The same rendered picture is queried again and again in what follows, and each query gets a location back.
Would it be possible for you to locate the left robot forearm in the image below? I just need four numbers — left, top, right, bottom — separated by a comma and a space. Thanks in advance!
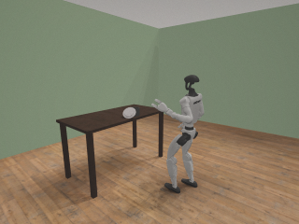
164, 108, 192, 122

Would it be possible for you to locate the robot left hand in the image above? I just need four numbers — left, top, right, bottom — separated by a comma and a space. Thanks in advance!
151, 99, 168, 112

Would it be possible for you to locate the robot left upper arm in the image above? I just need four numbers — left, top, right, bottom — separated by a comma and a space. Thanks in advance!
179, 96, 193, 124

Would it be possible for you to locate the robot left foot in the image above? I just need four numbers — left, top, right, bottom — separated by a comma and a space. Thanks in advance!
164, 182, 180, 194

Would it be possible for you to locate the robot left shin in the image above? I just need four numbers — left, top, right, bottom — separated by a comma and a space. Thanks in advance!
166, 159, 178, 188

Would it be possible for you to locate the lid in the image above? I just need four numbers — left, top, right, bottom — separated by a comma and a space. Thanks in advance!
122, 107, 136, 119

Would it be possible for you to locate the robot right upper arm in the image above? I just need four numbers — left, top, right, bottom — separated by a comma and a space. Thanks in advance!
197, 93, 205, 117

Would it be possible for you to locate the robot right hand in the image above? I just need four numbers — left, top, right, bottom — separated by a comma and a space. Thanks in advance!
178, 122, 185, 132

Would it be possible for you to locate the table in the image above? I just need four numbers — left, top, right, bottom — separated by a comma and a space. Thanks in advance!
56, 104, 164, 199

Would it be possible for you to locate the pot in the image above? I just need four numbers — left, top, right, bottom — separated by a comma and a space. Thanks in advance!
130, 106, 140, 117

